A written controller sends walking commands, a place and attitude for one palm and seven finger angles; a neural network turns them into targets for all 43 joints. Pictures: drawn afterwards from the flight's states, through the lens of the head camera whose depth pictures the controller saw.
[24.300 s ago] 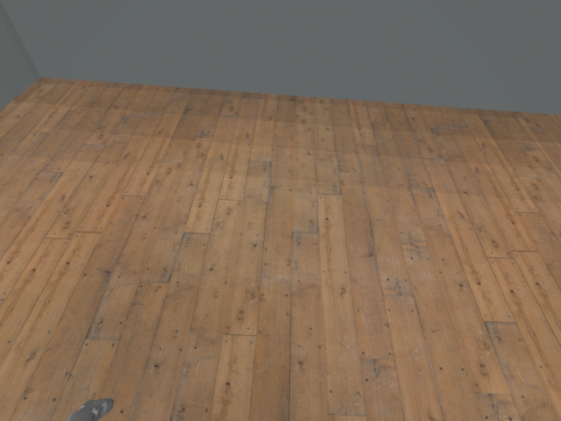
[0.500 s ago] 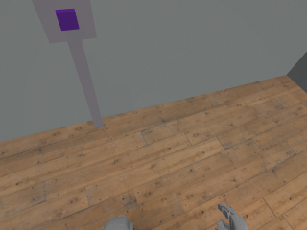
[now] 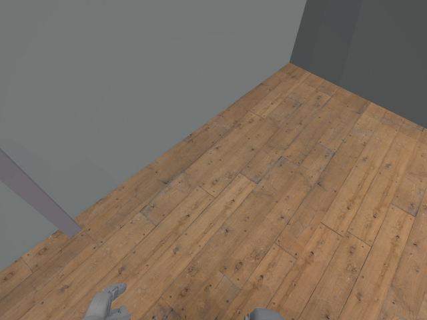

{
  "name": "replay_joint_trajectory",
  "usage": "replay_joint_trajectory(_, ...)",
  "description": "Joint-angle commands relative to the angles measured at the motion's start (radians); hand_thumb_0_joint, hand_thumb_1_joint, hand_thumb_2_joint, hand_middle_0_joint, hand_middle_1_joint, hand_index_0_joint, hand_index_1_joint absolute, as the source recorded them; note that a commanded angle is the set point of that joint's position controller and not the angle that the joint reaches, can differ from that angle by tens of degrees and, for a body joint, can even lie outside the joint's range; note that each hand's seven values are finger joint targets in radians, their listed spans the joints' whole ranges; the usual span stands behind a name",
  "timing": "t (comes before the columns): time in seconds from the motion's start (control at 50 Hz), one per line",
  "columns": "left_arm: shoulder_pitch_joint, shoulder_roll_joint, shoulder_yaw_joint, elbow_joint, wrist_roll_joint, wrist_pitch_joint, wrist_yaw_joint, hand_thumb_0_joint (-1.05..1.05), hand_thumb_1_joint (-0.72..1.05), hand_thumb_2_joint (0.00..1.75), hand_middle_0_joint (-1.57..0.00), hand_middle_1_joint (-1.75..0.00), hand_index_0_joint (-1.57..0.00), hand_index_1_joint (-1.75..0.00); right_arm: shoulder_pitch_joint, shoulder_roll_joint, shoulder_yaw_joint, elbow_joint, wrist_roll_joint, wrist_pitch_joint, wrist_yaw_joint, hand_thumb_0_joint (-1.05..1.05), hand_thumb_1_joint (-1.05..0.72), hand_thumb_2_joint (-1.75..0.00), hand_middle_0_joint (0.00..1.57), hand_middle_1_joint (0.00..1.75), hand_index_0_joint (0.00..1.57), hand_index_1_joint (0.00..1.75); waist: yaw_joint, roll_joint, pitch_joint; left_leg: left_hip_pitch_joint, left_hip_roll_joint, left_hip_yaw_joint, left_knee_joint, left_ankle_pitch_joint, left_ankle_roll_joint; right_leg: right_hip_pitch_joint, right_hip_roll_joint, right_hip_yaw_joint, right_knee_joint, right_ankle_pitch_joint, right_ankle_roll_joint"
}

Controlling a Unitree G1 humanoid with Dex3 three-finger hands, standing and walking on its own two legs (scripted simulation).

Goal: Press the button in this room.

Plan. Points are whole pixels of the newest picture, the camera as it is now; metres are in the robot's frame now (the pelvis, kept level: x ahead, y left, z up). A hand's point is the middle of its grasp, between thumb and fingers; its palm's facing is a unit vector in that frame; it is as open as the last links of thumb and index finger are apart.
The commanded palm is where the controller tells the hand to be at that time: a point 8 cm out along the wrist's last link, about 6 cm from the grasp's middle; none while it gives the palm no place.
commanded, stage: walk to a spot facing it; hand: left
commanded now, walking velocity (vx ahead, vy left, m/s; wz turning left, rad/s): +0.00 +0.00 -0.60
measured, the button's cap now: out of the picture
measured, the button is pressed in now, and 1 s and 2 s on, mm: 0 0 0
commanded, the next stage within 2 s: turn to face it in 1.04 s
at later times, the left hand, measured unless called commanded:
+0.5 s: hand out of the picture +0.08 +0.18 -0.16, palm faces -0.16 -0.95 -0.26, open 7.3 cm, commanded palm none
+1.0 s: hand (184, 269) +0.25 +0.06 -0.16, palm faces -0.59 -0.77 -0.26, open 7.4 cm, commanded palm none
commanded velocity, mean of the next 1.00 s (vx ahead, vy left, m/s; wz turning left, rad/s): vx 0.07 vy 0.00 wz -0.60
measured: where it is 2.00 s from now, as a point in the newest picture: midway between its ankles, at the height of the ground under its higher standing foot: outside the picture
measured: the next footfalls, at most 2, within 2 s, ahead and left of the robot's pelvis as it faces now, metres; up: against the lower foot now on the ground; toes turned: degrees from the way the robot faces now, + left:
right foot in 0.06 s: +0.04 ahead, -0.13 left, +0.00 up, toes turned -10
left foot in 0.56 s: +0.08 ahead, +0.09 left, +0.00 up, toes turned -15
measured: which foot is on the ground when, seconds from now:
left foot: down 0.00-0.06, up 0.08-0.54, down 0.56-1.00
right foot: up 0.00-0.04, down 0.06-0.56, up 0.58-1.00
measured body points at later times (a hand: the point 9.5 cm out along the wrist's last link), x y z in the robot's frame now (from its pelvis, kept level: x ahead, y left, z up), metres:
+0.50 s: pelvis +0.00 -0.02 +0.01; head +0.03 -0.03 +0.45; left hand +0.09 +0.23 -0.14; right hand +0.07 -0.30 -0.12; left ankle +0.04 +0.12 -0.70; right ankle +0.00 -0.12 -0.73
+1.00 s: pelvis +0.03 -0.04 -0.01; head +0.07 -0.08 +0.44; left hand +0.28 +0.11 -0.14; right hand -0.12 -0.24 -0.16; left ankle +0.04 +0.10 -0.73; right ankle -0.01 -0.14 -0.73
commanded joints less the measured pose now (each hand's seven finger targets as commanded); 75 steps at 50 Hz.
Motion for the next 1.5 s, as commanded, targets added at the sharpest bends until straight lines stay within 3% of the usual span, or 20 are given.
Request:
replay_joint_trajectory(0.0,0.051,0.081,0.021,-0.076,-0.007,-0.049,0.008,0.0,0.9,0.9,-0.2,-0.3,-0.2,-0.3,0.051,-0.207,-0.053,-0.06,0.005,-0.014,-0.002,0.0,-0.9,-0.9,0.2,0.3,0.2,0.3,0.051,0.166,-0.152,0.164,0.251,-0.167,-0.007,0.676,0.023,0.08,0.049,-0.047,-0.262,0.08,-0.043)
replay_joint_trajectory(0.02,0.143,0.12,0.029,-0.051,-0.007,-0.064,0.013,0.0,0.9,0.9,-0.2,-0.3,-0.2,-0.3,0.039,-0.204,-0.051,-0.074,0.013,-0.012,0.003,0.0,-0.9,-0.9,0.2,0.3,0.2,0.3,0.104,0.103,-0.192,0.078,0.238,-0.14,0.15,0.62,-0.025,0.241,0.022,-0.002,-0.399,0.245,-0.067)
replay_joint_trajectory(0.06,0.289,0.314,0.066,0.005,-0.016,-0.074,0.038,0.0,0.9,0.9,-0.2,-0.3,-0.2,-0.3,-0.071,-0.112,-0.016,-0.169,0.02,0.012,0.005,0.0,-0.9,-0.9,0.2,0.3,0.2,0.3,0.166,-0.285,-0.233,-0.413,-0.018,-0.225,0.58,-0.328,-0.127,0.513,-0.341,0.48,-0.405,1.12,-0.273)
replay_joint_trajectory(0.08,0.29,0.286,0.061,0.007,-0.024,-0.071,0.049,0.0,0.9,0.9,-0.2,-0.3,-0.2,-0.3,-0.09,-0.124,-0.02,-0.175,0.021,0.022,-0.009,0.0,-0.9,-0.9,0.2,0.3,0.2,0.3,0.16,-0.196,-0.217,-0.426,0.004,-0.35,0.634,-0.322,-0.12,0.493,-0.336,0.395,-0.387,1.166,-0.3)
replay_joint_trajectory(0.2,0.106,0.192,0.036,-0.036,-0.022,-0.075,0.044,0.0,0.9,0.9,-0.2,-0.3,-0.2,-0.3,-0.089,-0.122,-0.029,-0.131,0.01,0.048,-0.007,0.0,-0.9,-0.9,0.2,0.3,0.2,0.3,0.064,-0.113,-0.122,-0.34,-0.025,-0.422,0.591,-0.037,-0.138,0.27,-0.131,0.264,-0.462,0.733,-0.191)
replay_joint_trajectory(0.4,0.188,0.221,0.048,-0.02,-0.008,-0.065,0.026,0.0,0.9,0.9,-0.2,-0.3,-0.2,-0.3,-0.265,-0.147,-0.016,-0.22,0.01,0.029,-0.004,0.0,-0.9,-0.9,0.2,0.3,0.2,0.3,0.123,-0.153,-0.103,-0.266,-0.097,-0.439,0.277,-0.086,-0.124,0.232,-0.114,0.486,-0.552,0.19,-0.243)
replay_joint_trajectory(0.48,0.145,0.228,0.05,-0.026,-0.01,-0.06,0.02,0.0,0.9,0.9,-0.2,-0.3,-0.2,-0.3,-0.175,-0.146,-0.01,-0.207,0.02,0.006,-0.01,0.0,-0.9,-0.9,0.2,0.3,0.2,0.3,0.081,-0.166,-0.131,-0.022,-0.143,-0.436,-0.024,-0.052,-0.09,0.123,-0.074,0.522,-0.491,0.117,-0.205)
replay_joint_trajectory(0.5,0.121,0.213,0.046,-0.036,-0.016,-0.056,0.018,0.0,0.9,0.9,-0.2,-0.3,-0.2,-0.3,-0.109,-0.161,-0.013,-0.186,0.019,-0.003,-0.016,0.0,-0.9,-0.9,0.2,0.3,0.2,0.3,0.047,-0.109,-0.141,0.155,-0.137,-0.427,-0.155,0.02,-0.081,-0.006,-0.022,0.48,-0.436,0.027,-0.164)
replay_joint_trajectory(0.54,0.125,0.114,0.023,-0.074,-0.025,-0.05,0.004,0.0,0.9,0.9,-0.2,-0.3,-0.2,-0.3,-0.033,-0.333,-0.043,-0.182,0.004,-0.007,-0.025,0.0,-0.9,-0.9,0.2,0.3,0.2,0.3,0.009,0.351,-0.135,0.284,0.282,-0.867,-0.382,-0.222,0.023,-0.298,0.182,0.197,-0.007,-0.21,-0.048)
replay_joint_trajectory(0.56,0.087,0.157,0.036,-0.077,-0.01,-0.042,0.001,0.0,0.9,0.9,-0.2,-0.3,-0.2,-0.3,-0.064,-0.337,-0.042,-0.191,0.006,0.004,-0.025,0.0,-0.9,-0.9,0.2,0.3,0.2,0.3,0.01,0.255,-0.046,0.1,0.348,-0.869,-0.418,-0.244,0.075,-0.267,0.102,0.19,0.132,-0.165,-0.038)
replay_joint_trajectory(0.6,0.164,0.175,0.055,-0.026,0.001,-0.03,-0.01,0.0,0.9,0.9,-0.2,-0.3,-0.2,-0.3,-0.205,-0.237,-0.016,-0.225,0.002,0.0,-0.023,0.0,-0.9,-0.9,0.2,0.3,0.2,0.3,0.097,0.199,-0.005,-0.009,0.222,-0.684,-0.403,-0.143,0.045,-0.192,0.08,0.159,0.258,-0.044,-0.016)
replay_joint_trajectory(0.68,0.18,0.128,0.045,-0.007,-0.005,-0.027,-0.019,0.0,0.9,0.9,-0.2,-0.3,-0.2,-0.3,-0.155,-0.19,-0.004,-0.205,0.009,-0.014,-0.027,0.0,-0.9,-0.9,0.2,0.3,0.2,0.3,0.098,0.132,-0.013,0.041,0.125,-0.443,-0.313,0.261,0.035,-0.198,0.064,0.112,0.362,0.08,0.013)
replay_joint_trajectory(0.88,0.008,0.08,0.015,-0.067,-0.011,-0.035,-0.017,0.0,0.9,0.9,-0.2,-0.3,-0.2,-0.3,0.003,-0.219,-0.044,-0.114,0.001,-0.009,-0.015,0.0,-0.9,-0.9,0.2,0.3,0.2,0.3,0.016,0.212,-0.083,0.21,0.188,-0.303,-0.134,0.665,0.077,-0.089,0.044,-0.017,-0.046,-0.012,0.005)
replay_joint_trajectory(0.96,0.143,0.117,0.022,-0.032,-0.007,-0.062,-0.017,0.0,0.9,0.9,-0.2,-0.3,-0.2,-0.3,-0.031,-0.236,-0.048,-0.112,0.009,-0.011,-0.005,0.0,-0.9,-0.9,0.2,0.3,0.2,0.3,0.108,0.137,-0.156,0.096,0.18,-0.232,0.08,0.554,0.003,0.223,0.08,-0.049,-0.337,0.117,-0.05)
replay_joint_trajectory(0.98,0.277,0.214,0.04,0.006,-0.001,-0.08,-0.008,0.0,0.9,0.9,-0.2,-0.3,-0.2,-0.3,-0.027,-0.203,-0.038,-0.126,0.022,-0.011,0.007,0.0,-0.9,-0.9,0.2,0.3,0.2,0.3,0.174,-0.077,-0.239,-0.136,0.133,-0.186,0.329,0.372,-0.05,0.519,-0.047,0.119,-0.445,0.209,-0.11)
replay_joint_trajectory(1.0,0.376,0.343,0.068,0.036,-0.008,-0.083,0.012,0.0,0.9,0.9,-0.2,-0.3,-0.2,-0.3,-0.103,-0.119,-0.006,-0.192,0.022,-0.006,0.013,0.0,-0.9,-0.9,0.2,0.3,0.2,0.3,0.22,-0.376,-0.255,-0.471,-0.047,-0.211,0.613,-0.298,-0.119,0.657,-0.323,0.56,-0.477,0.534,-0.231)
replay_joint_trajectory(1.04,0.317,0.3,0.065,0.03,-0.028,-0.075,0.036,0.0,0.9,0.9,-0.2,-0.3,-0.2,-0.3,-0.181,-0.165,-0.012,-0.199,0.021,0.011,-0.001,0.0,-0.9,-0.9,0.2,0.3,0.2,0.3,0.196,-0.238,-0.183,-0.499,-0.002,-0.43,0.709,-0.225,-0.092,0.512,-0.292,0.48,-0.511,0.47,-0.274)
replay_joint_trajectory(1.18,0.14,0.161,0.003,0.017,-0.015,-0.121,0.037,0.0,0.9,0.9,-0.2,-0.3,-0.2,-0.3,-0.015,-0.116,0.0,-0.066,0.004,0.025,0.006,0.0,-0.9,-0.9,0.2,0.3,0.2,0.3,0.044,-0.102,-0.112,-0.346,-0.032,-0.433,0.558,0.051,-0.12,0.3,-0.125,0.168,-0.518,0.727,-0.18)
replay_joint_trajectory(1.42,0.211,0.159,-0.003,0.102,-0.011,-0.102,0.061,0.0,0.9,0.9,-0.2,-0.3,-0.2,-0.3,-0.16,-0.099,0.016,-0.062,0.015,0.018,0.009,0.0,-0.9,-0.9,0.2,0.3,0.2,0.3,0.095,-0.116,-0.033,-0.221,-0.093,-0.362,0.114,0.036,-0.075,0.375,-0.208,0.087,-0.402,0.864,-0.183)
replay_joint_trajectory(1.48,0.209,0.151,0.003,0.086,-0.024,-0.091,0.06,0.0,0.9,0.9,-0.2,-0.3,-0.2,-0.3,0.006,-0.174,-0.006,-0.034,0.004,0.011,0.01,0.0,-0.9,-0.9,0.2,0.3,0.2,0.3,0.023,0.081,-0.142,0.064,-0.009,-0.506,-0.087,0.521,0.006,0.229,-0.114,-0.031,-0.059,0.625,-0.074)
